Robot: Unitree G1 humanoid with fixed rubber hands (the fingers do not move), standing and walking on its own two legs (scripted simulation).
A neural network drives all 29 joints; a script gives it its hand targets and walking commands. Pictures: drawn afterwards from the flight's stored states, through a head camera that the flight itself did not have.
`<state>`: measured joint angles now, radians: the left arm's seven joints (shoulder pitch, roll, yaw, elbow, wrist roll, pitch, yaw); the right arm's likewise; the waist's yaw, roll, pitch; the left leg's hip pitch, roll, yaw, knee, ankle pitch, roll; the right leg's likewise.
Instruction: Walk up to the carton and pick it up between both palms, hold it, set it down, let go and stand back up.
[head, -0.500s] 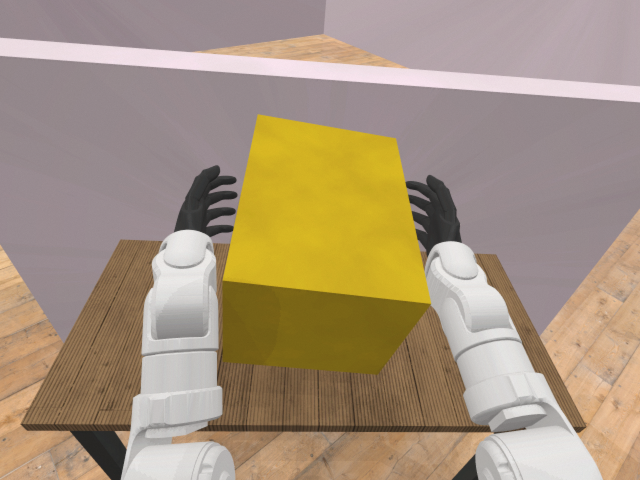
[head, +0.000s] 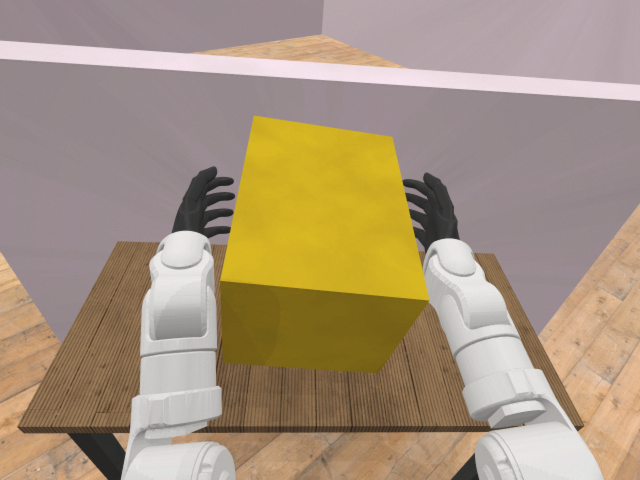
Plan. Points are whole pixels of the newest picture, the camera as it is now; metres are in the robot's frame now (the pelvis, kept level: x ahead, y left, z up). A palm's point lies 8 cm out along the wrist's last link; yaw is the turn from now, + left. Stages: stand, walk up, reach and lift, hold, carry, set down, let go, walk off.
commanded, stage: hold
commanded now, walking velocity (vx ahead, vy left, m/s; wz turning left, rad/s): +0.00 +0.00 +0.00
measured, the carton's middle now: (314, 240) +0.41 +0.01 +0.13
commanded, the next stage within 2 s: set down in 1.34 s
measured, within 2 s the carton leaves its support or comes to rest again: neither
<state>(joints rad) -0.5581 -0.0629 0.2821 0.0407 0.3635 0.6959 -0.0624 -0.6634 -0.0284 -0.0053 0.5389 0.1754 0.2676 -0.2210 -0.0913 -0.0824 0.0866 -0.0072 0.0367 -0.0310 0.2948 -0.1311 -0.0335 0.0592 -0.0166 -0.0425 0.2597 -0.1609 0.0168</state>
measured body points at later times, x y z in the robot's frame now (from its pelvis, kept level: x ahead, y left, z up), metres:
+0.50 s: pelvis +0.00 +0.00 +0.00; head -0.03 +0.04 +0.45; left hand +0.38 +0.15 +0.18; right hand +0.38 -0.14 +0.17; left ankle +0.03 +0.14 -0.75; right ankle +0.00 -0.13 -0.75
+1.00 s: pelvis -0.01 +0.00 +0.00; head -0.03 +0.03 +0.45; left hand +0.38 +0.15 +0.18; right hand +0.38 -0.15 +0.17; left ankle +0.03 +0.14 -0.75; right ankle +0.00 -0.13 -0.75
